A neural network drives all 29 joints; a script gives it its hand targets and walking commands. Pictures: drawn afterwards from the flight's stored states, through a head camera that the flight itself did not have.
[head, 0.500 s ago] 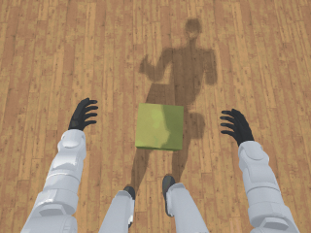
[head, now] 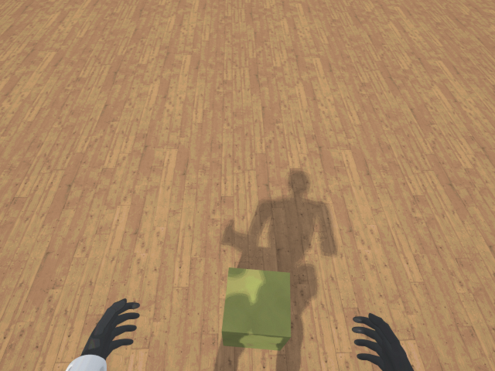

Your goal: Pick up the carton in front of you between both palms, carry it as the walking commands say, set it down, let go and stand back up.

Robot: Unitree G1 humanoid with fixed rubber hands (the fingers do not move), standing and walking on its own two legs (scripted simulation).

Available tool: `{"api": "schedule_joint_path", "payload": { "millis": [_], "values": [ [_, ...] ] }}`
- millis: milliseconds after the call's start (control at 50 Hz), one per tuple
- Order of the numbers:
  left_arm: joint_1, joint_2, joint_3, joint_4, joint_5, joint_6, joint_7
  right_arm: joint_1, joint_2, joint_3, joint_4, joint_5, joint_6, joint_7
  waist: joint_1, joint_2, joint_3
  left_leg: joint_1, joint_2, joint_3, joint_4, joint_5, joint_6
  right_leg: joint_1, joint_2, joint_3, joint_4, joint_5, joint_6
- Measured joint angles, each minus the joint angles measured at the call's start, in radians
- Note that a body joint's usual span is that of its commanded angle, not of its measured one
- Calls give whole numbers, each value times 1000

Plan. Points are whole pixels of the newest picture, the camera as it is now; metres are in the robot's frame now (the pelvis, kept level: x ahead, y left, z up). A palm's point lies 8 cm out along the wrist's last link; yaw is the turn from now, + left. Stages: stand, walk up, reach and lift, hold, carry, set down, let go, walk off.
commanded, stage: let go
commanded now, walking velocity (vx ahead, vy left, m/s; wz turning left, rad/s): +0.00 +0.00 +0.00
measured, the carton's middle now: (255, 310) +0.39 -0.06 -0.65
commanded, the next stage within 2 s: stand in 0.46 s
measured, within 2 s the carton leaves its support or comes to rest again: neither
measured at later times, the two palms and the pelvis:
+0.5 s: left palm (96, 370) +0.15 +0.23 -0.07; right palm (406, 365) +0.16 -0.25 -0.07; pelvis +0.00 -0.01 +0.00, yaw +0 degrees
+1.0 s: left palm out of the picture +0.13 +0.28 -0.09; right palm out of the picture +0.14 -0.30 -0.10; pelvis +0.01 -0.02 +0.00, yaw +1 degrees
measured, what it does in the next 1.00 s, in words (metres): stands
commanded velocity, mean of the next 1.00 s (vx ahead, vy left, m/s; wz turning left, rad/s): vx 0.00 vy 0.00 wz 0.00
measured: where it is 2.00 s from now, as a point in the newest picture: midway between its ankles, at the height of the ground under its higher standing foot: outside the picture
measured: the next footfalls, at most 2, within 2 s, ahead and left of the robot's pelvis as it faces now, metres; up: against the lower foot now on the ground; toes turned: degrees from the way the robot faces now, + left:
none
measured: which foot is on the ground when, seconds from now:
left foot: down 0.00-1.00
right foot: down 0.00-1.00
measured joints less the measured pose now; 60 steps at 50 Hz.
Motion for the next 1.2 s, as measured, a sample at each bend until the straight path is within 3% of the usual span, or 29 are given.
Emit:
{"api": "schedule_joint_path", "payload": {
  "millis": [180, 340, 480, 580, 700, 1200],
  "values": [
    [41, 6, -27, -42, -12, 77, -23, -17, -10, -8, -5, -29, 83, 6, 21, 33, 65, 152, -9, 5, -16, -8, 14, 149, -9, 5, -11, -12, 11],
    [28, 2, -31, -48, -9, 110, -29, -23, -4, -10, -14, -34, 116, 1, 23, 24, 94, 191, -2, -3, -9, -18, 6, 187, -2, -3, 1, -25, 3],
    [53, 7, -36, -18, -16, 80, 4, -14, -23, 1, -47, -33, 183, -42, 16, 15, 69, 176, 9, 1, 20, -37, -6, 162, 10, -1, 46, -49, -10],
    [22, 53, -36, 114, 26, 36, 44, -35, -67, -4, 85, -55, 87, -86, 15, 23, 20, 104, 8, -9, 62, -51, -14, 93, 11, -13, 87, -65, -15],
    [9, 112, -11, 201, 31, 4, 53, -31, -116, -17, 190, -58, 23, -87, 19, 34, 4, 80, 9, -18, 68, -54, -18, 71, 12, -22, 94, -71, -21],
    [-30, 134, -27, 379, 14, -17, 59, -56, -149, 16, 377, -54, -22, -103, 29, 24, -2, 139, 11, -29, -11, -20, -21, 125, 8, -30, 33, -50, -27]
  ]
}}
